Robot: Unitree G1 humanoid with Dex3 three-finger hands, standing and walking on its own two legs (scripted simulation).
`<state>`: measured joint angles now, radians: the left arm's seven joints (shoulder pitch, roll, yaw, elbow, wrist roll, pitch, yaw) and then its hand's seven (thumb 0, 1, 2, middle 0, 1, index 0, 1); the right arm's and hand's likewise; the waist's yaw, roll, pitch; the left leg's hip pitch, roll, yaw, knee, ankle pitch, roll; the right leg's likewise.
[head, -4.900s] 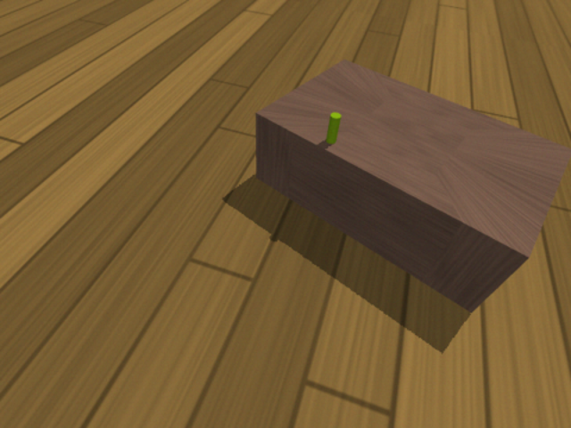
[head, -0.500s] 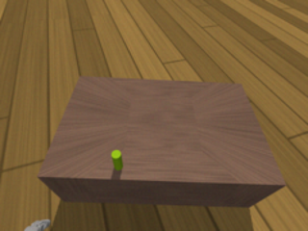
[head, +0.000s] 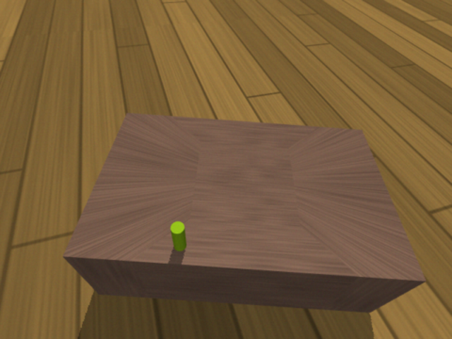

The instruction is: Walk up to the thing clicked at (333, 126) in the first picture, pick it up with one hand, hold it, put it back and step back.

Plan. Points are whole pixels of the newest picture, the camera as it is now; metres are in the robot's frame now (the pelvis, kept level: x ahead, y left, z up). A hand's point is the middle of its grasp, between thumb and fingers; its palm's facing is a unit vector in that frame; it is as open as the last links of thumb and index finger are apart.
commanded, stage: walk up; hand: left
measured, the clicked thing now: (178, 236) +0.45 +0.13 -0.32
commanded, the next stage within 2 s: stand in 0.16 s
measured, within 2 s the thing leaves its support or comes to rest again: neither
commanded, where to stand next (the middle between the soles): +0.07 -0.02 m, yaw -1 degrees
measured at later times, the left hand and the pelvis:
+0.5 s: hand out of the picture +0.08 +0.26 -0.15, palm faces +0.00 -0.94 -0.33, open 7.4 cm; pelvis -0.01 +0.00 +0.01, yaw +0 degrees
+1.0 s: hand out of the picture +0.05 +0.26 -0.15, palm faces -0.02 -0.94 -0.33, open 7.4 cm; pelvis -0.01 +0.01 +0.01, yaw +0 degrees
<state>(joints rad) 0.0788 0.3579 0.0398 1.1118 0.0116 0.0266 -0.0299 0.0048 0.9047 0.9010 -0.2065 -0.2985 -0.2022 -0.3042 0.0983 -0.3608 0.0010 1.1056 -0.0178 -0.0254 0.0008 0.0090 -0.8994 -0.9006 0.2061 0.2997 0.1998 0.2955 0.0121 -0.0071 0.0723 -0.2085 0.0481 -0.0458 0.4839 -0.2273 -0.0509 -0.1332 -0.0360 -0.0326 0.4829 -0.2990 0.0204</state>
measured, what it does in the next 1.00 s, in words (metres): stands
